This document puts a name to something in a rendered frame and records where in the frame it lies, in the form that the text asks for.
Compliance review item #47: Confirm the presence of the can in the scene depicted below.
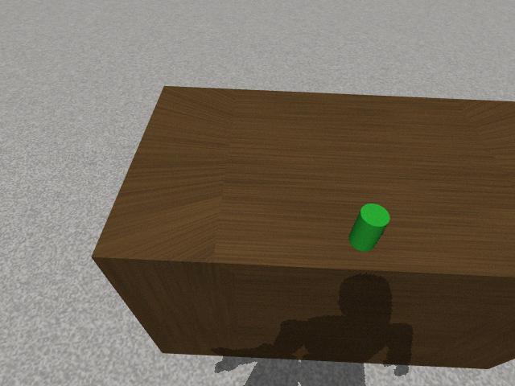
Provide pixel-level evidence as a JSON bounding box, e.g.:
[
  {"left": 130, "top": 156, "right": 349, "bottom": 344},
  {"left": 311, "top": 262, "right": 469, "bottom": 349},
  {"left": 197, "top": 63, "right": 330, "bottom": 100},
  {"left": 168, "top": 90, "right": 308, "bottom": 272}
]
[{"left": 349, "top": 203, "right": 390, "bottom": 252}]

